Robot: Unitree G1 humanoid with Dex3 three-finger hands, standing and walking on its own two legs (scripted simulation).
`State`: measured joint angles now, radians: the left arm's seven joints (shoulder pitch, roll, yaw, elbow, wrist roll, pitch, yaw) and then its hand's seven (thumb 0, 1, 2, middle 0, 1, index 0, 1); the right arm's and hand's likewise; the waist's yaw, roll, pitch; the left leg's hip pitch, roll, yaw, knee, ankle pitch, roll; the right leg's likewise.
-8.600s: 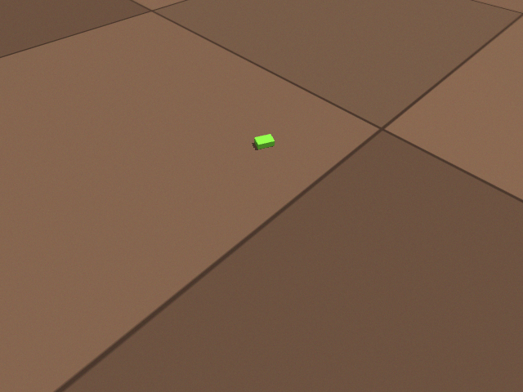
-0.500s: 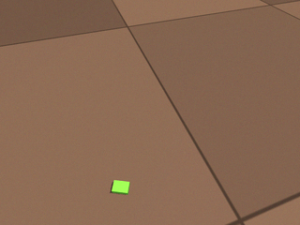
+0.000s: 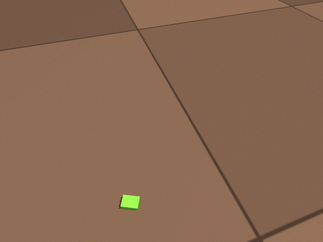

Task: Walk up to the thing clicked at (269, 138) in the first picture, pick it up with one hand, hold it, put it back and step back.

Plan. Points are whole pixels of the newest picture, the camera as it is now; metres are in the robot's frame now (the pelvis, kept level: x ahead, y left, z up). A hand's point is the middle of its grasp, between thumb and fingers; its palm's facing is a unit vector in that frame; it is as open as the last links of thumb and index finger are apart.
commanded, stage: stand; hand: left
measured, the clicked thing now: (130, 202) +0.45 +0.21 -0.77
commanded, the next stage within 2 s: none
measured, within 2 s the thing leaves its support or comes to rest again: neither
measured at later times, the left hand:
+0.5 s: hand out of the picture +0.07 +0.25 -0.16, palm faces -0.02 -0.94 -0.34, open 7.4 cm
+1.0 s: hand out of the picture +0.07 +0.25 -0.16, palm faces -0.02 -0.94 -0.34, open 7.4 cm
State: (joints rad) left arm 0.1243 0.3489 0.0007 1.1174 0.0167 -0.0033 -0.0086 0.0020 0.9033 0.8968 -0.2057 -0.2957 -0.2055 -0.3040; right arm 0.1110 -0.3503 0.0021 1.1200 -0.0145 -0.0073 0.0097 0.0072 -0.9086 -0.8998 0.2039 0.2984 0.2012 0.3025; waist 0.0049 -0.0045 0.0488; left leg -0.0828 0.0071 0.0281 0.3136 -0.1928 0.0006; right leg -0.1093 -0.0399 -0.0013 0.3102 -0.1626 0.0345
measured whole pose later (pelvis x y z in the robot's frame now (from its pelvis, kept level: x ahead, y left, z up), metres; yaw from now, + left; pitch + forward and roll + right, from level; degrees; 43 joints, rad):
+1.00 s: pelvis +0.00 +0.00 +0.00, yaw +0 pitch -2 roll +0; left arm 0.13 0.35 0.00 1.11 0.02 0.00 -0.01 0.00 0.90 0.90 -0.21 -0.30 -0.21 -0.30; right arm 0.12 -0.35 0.00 1.12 -0.02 -0.01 0.01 0.01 -0.91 -0.90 0.20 0.30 0.20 0.30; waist 0.01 0.00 0.05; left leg -0.08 0.01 0.03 0.31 -0.20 0.00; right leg -0.11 -0.04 0.00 0.31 -0.17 0.03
